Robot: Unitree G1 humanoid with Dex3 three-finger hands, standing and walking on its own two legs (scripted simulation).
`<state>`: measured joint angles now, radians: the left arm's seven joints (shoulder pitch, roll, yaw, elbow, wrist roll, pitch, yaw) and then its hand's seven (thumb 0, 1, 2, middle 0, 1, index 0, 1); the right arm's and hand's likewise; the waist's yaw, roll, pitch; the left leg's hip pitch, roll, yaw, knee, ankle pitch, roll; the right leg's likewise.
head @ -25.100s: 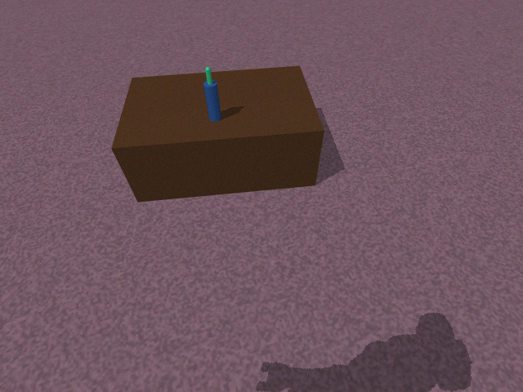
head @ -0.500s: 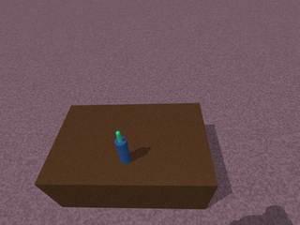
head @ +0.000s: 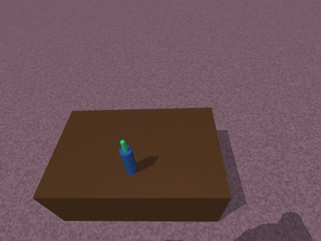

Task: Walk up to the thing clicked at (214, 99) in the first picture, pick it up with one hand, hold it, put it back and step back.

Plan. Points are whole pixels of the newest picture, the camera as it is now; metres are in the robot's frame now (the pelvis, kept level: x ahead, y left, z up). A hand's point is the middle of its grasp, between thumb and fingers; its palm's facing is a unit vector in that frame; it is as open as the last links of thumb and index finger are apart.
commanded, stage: home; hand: left
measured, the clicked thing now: (127, 156) +0.54 +0.19 -0.30
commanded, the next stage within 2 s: stand in 0.04 s
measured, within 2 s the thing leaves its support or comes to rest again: neither
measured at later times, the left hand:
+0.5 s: hand out of the picture +0.09 +0.24 -0.15, palm faces -0.01 -0.93 -0.37, open 11.6 cm
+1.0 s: hand out of the picture +0.10 +0.24 -0.15, palm faces -0.01 -0.93 -0.36, open 7.4 cm
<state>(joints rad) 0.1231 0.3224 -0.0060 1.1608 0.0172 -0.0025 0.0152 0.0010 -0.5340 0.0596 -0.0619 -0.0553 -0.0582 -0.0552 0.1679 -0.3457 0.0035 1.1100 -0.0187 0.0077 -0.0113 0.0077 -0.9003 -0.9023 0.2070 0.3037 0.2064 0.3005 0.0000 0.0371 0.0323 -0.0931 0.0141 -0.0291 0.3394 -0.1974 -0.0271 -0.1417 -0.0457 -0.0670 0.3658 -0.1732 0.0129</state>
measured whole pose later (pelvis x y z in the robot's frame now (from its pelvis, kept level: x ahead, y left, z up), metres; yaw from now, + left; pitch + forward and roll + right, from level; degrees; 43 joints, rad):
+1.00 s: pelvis +0.02 -0.02 +0.00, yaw +0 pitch -2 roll +0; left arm 0.09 0.33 0.01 1.15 0.01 -0.01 0.01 0.01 0.90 0.90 -0.21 -0.30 -0.20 -0.30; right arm 0.13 -0.35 0.00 1.12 -0.02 0.00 -0.01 0.01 -0.90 -0.90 0.21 0.30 0.21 0.30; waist 0.00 0.03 0.04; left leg -0.06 0.04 -0.03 0.30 -0.20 -0.05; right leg -0.12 -0.02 -0.07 0.34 -0.19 -0.01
